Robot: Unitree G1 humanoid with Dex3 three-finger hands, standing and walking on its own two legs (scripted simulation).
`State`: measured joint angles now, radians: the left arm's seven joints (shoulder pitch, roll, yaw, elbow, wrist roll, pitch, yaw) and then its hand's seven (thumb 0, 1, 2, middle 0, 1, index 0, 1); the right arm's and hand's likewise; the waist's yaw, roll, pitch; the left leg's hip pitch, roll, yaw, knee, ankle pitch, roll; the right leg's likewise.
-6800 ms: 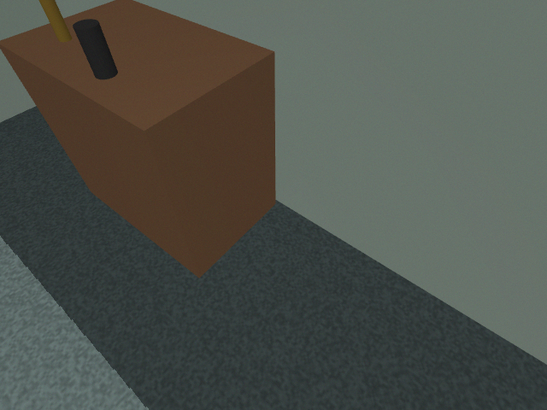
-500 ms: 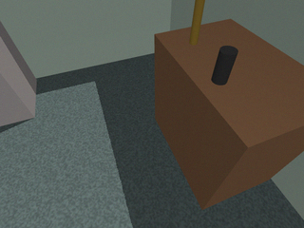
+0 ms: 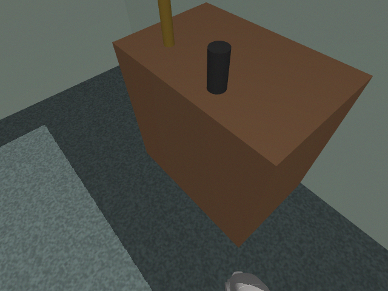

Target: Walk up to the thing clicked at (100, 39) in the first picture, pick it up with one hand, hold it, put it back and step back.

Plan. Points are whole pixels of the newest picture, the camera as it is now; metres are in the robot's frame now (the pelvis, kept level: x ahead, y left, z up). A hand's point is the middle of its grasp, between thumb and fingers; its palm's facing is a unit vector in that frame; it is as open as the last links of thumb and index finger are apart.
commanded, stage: walk up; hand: right
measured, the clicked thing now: (217, 69) +0.69 -0.12 +0.04
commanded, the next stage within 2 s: none
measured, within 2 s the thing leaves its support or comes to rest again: neither
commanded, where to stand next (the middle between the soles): +0.55 +0.31 m, yaw -51 degrees
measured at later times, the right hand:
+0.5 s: hand (287, 269) +0.17 -0.21 -0.16, palm faces +0.26 +0.90 -0.36, open 7.4 cm
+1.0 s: hand (211, 249) +0.24 -0.04 -0.20, palm faces +0.45 +0.84 -0.29, open 7.4 cm
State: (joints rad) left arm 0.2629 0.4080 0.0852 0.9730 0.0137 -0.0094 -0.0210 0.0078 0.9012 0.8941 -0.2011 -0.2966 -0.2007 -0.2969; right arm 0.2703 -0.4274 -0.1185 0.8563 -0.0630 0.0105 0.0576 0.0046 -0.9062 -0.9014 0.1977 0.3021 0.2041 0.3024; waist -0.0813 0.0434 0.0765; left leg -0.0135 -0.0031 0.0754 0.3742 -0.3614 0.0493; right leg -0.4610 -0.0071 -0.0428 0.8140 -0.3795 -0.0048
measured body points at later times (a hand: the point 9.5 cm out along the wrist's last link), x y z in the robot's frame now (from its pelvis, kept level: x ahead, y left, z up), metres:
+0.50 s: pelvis +0.18 +0.10 -0.03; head +0.18 +0.06 +0.42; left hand +0.36 +0.39 -0.11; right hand +0.16 -0.26 -0.13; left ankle +0.31 +0.26 -0.71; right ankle +0.15 -0.11 -0.74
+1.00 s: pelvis +0.34 +0.20 -0.04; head +0.36 +0.15 +0.41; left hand +0.59 +0.45 -0.11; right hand +0.22 -0.08 -0.17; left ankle +0.37 +0.32 -0.67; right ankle +0.34 +0.08 -0.74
